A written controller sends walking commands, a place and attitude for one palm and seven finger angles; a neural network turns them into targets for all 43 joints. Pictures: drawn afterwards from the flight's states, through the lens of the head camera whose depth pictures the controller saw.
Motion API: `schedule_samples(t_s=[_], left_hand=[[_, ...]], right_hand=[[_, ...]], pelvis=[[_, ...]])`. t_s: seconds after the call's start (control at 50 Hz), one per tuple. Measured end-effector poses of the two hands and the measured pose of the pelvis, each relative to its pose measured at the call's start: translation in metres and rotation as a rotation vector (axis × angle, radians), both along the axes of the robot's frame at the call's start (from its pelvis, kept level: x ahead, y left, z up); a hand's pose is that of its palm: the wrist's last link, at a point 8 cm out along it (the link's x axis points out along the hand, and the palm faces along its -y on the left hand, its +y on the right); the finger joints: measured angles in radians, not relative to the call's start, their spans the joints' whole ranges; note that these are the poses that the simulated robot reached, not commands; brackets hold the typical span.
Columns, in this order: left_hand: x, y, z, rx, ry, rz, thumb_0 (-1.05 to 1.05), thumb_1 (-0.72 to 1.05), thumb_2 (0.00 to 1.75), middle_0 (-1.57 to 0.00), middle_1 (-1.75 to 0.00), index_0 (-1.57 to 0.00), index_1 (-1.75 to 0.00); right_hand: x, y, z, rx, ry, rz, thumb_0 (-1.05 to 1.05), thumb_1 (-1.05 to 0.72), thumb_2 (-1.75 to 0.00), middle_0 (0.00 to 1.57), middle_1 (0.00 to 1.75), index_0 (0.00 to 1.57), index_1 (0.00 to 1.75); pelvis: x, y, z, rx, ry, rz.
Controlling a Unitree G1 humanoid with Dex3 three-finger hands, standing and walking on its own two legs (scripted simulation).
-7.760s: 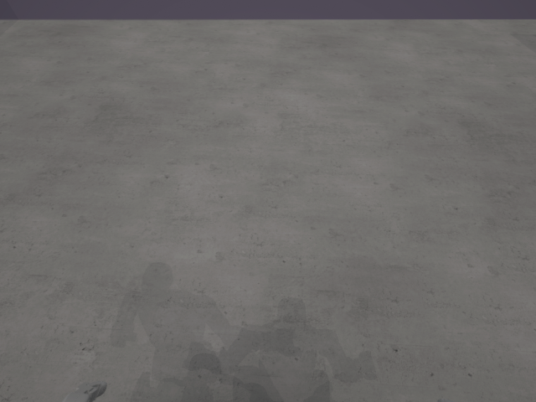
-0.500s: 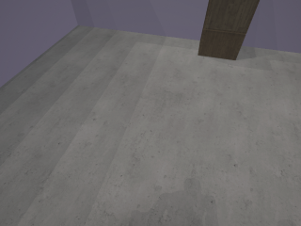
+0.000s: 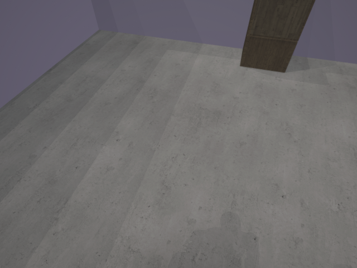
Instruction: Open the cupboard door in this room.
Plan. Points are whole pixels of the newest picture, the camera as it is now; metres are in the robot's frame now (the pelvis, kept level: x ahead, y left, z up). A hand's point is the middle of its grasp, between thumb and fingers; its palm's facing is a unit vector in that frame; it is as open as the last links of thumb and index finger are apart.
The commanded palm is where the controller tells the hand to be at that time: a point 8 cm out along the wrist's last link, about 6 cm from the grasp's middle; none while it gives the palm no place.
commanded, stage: turn or walk to find it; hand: left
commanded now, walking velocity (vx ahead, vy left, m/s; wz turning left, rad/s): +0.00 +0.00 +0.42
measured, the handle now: out of the picture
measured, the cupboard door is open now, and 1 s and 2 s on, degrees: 0 0 0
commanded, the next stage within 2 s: stand and wait in 0.46 s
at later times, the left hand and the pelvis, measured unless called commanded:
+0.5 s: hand out of the picture +0.06 +0.21 -0.16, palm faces +0.21 -0.94 -0.25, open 7.4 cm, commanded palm none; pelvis -0.03 -0.01 -0.01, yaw +12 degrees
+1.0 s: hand out of the picture -0.09 +0.15 -0.19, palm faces +0.23 -0.95 -0.19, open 7.4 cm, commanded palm none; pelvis -0.03 -0.03 -0.01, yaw +9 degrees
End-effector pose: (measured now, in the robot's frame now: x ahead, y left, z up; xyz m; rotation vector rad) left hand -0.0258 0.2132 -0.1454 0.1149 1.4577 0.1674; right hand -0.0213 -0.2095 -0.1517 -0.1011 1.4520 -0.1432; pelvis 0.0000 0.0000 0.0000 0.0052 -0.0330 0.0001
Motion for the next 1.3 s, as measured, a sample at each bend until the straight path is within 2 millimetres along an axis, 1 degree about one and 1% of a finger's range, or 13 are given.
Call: schedule_samples(t_s=[0.14,0.3,0.42,0.48,0.54,0.58,0.68,0.82,0.92,1.0,1.08,1.2,1.3], left_hand=[[0.0,0.007,-0.007,0.009,-0.042,0.051,0.0,0.9,0.9,-0.2,-0.3,-0.2,-0.3],[0.019,0.036,-0.018,0.026,-0.112,0.074,0.0,0.9,0.9,-0.2,-0.3,-0.2,-0.3],[0.048,0.047,0.004,0.081,-0.224,0.084,0.0,0.91,0.9,-0.2,-0.29,-0.2,-0.3],[0.06,0.045,0.017,0.107,-0.288,0.095,0.0,0.91,0.9,-0.2,-0.29,-0.2,-0.3],[0.063,0.037,0.024,0.139,-0.342,0.108,0.0,0.91,0.9,-0.2,-0.29,-0.2,-0.3],[0.056,0.03,0.025,0.162,-0.353,0.111,0.0,0.91,0.9,-0.2,-0.29,-0.2,-0.3],[0.019,0.008,0.028,0.154,-0.269,0.142,0.0,0.9,0.9,-0.2,-0.29,-0.2,-0.3],[-0.037,-0.017,0.012,0.08,-0.116,0.196,0.0,0.9,0.9,-0.2,-0.3,-0.2,-0.3],[-0.072,-0.023,-0.007,0.014,0.001,0.231,0.0,0.9,0.9,-0.21,-0.3,-0.2,-0.3],[-0.078,-0.02,-0.01,-0.001,0.05,0.204,0.0,0.9,0.9,-0.21,-0.3,-0.2,-0.3],[-0.061,-0.012,-0.006,0.032,0.015,0.164,0.01,0.9,0.9,-0.2,-0.3,-0.2,-0.3],[-0.023,-0.013,-0.002,0.114,-0.107,0.077,0.0,0.91,0.9,-0.2,-0.29,-0.2,-0.3],[0.0,-0.021,0.008,0.114,-0.177,0.056,0.0,0.91,0.9,-0.2,-0.29,-0.2,-0.3]], right_hand=[[0.001,-0.001,-0.005,-0.006,0.018,0.037,0.01,-0.9,-0.9,0.2,0.29,0.2,0.3],[0.027,-0.003,-0.002,-0.06,-0.059,0.081,0.01,-0.9,-0.9,0.2,0.29,0.2,0.3],[0.049,-0.011,0.006,-0.06,-0.104,0.15,0.01,-0.9,-0.9,0.2,0.29,0.2,0.3],[0.061,-0.024,0.006,-0.056,-0.119,0.188,0.01,-0.9,-0.9,0.2,0.3,0.2,0.3],[0.074,-0.04,-0.001,-0.049,-0.139,0.22,0.01,-0.9,-0.9,0.2,0.3,0.2,0.3],[0.084,-0.051,-0.006,-0.045,-0.156,0.231,0.01,-0.9,-0.9,0.2,0.3,0.2,0.3],[0.109,-0.065,0.0,-0.049,-0.189,0.258,0.01,-0.9,-0.9,0.2,0.29,0.2,0.3],[0.123,-0.058,0.005,-0.061,-0.191,0.295,0.01,-0.91,-0.9,0.2,0.29,0.2,0.3],[0.121,-0.042,0.009,-0.082,-0.201,0.293,0.01,-0.91,-0.9,0.2,0.29,0.2,0.3],[0.11,-0.037,0.011,-0.076,-0.227,0.254,0.01,-0.9,-0.9,0.2,0.29,0.2,0.3],[0.093,-0.044,0.004,-0.054,-0.216,0.214,0.01,-0.9,-0.9,0.2,0.3,0.2,0.3],[0.07,-0.073,-0.021,-0.031,-0.179,0.144,0.01,-0.9,-0.9,0.2,0.3,0.21,0.3],[0.051,-0.09,-0.013,-0.047,-0.124,0.143,0.01,-0.9,-0.9,0.2,0.29,0.2,0.3]], pelvis=[[-0.009,0.004,-0.007,-0.011,0.017,0.048],[-0.015,0.015,-0.016,-0.015,0.029,0.094],[-0.023,0.007,-0.007,-0.028,0.053,0.16],[-0.026,-0.003,-0.005,-0.03,0.059,0.197],[-0.028,-0.017,-0.009,-0.015,0.06,0.227],[-0.029,-0.026,-0.013,-0.007,0.051,0.234],[-0.027,-0.035,-0.005,0.018,0.032,0.251],[-0.023,-0.035,-0.003,0.009,0.033,0.24],[-0.028,-0.029,-0.008,-0.004,0.033,0.2],[-0.035,-0.03,-0.009,0.003,0.021,0.15],[-0.04,-0.038,-0.01,0.002,0.012,0.114],[-0.042,-0.056,-0.023,-0.002,0.006,0.099],[-0.042,-0.062,-0.014,-0.004,0.0,0.124]])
